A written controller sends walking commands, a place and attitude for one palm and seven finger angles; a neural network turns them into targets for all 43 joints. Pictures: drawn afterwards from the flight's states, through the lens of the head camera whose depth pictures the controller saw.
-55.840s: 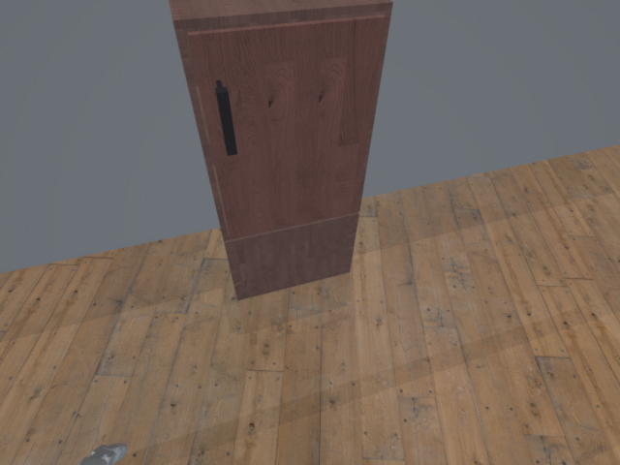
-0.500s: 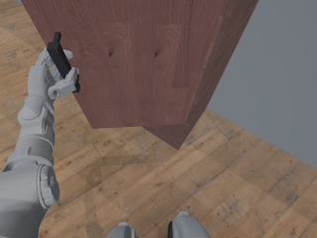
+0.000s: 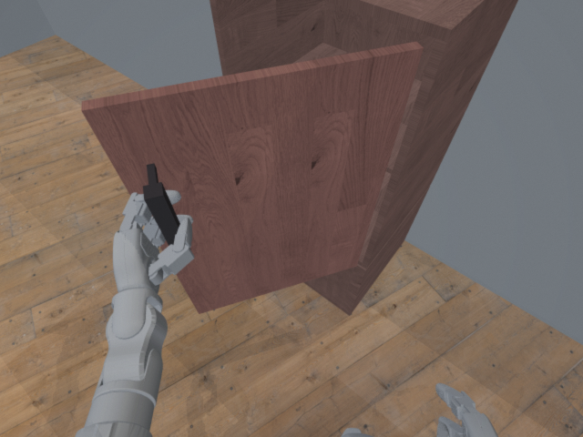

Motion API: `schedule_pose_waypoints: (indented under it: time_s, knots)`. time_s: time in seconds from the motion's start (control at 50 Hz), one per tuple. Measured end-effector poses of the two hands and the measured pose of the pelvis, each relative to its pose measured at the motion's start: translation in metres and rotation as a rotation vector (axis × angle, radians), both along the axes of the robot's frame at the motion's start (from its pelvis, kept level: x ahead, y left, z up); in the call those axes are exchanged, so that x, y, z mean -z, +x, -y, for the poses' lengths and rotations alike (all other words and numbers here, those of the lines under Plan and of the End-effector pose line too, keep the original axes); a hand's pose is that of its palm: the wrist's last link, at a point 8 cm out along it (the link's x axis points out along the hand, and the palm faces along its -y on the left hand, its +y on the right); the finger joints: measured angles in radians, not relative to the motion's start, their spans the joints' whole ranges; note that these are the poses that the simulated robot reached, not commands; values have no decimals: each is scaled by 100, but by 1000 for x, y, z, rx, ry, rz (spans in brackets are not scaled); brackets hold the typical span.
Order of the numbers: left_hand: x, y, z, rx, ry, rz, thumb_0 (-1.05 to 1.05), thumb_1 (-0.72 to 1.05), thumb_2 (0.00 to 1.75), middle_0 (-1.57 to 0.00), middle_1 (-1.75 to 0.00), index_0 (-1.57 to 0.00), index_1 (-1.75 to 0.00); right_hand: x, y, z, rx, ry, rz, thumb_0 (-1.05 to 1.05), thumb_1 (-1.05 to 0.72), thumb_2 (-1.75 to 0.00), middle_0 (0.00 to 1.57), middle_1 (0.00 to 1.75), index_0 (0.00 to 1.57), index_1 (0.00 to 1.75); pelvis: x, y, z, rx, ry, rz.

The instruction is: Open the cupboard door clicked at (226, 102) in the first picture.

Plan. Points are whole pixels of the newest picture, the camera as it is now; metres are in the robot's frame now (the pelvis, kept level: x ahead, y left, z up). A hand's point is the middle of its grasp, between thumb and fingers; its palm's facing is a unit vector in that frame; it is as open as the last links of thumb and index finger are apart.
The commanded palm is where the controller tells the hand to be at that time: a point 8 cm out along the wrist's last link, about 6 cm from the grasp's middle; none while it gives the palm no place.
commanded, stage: pull the door open along its arc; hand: left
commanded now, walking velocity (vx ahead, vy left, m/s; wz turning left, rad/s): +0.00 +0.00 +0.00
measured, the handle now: (168, 214) +0.41 +0.19 +0.06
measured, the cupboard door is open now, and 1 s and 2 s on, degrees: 57 79 81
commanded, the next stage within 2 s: open thumb and fingers to let go in 0.50 s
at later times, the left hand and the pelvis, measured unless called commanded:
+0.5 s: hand (237, 315) +0.26 +0.07 +0.07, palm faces +0.41 -0.91 +0.00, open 6.4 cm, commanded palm +0.19 +0.11 +0.06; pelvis +0.01 -0.03 +0.00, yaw +3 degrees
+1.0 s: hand (240, 321) +0.25 +0.07 +0.07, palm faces +0.41 -0.91 -0.01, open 10.1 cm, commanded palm +0.21 +0.12 +0.06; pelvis -0.02 -0.03 +0.00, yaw +4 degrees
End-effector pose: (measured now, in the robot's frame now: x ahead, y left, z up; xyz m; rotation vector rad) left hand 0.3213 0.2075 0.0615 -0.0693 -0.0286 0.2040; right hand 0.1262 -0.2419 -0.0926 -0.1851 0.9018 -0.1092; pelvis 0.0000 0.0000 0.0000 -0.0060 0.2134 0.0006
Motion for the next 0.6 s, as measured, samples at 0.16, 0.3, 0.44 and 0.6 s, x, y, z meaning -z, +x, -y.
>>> schedule_pose_waypoints:
  time_s: [0.16, 0.3, 0.44, 0.6]
  knots:
    - [-4, -38, 34, -207, 26, -30, 0, 65, 79, -31, -126, -31, -127, -7, 48, -20, -114, 39, 92, 1, -91, -90, 20, 30, 20, 30, -1, 1, 10, -28, 7, 32]
    - [-7, -67, 58, -247, 52, -62, 0, 65, 79, -30, -128, -31, -130, -7, 56, -23, -139, 51, 90, 1, -91, -90, 21, 30, 20, 30, -3, 6, 20, -45, 10, 64]
    - [-8, -95, 82, -235, 43, -85, 1, 65, 77, -28, -130, -31, -131, -6, 53, -12, -130, 36, 90, 1, -90, -90, 21, 30, 20, 30, -3, 9, 26, -53, 13, 90]
    - [-10, -118, 104, -175, 80, -82, 1, 64, 75, -29, -131, -32, -132, -7, 55, -3, -137, 36, 139, 1, -91, -90, 20, 30, 20, 30, 1, 6, 34, -60, 17, 99]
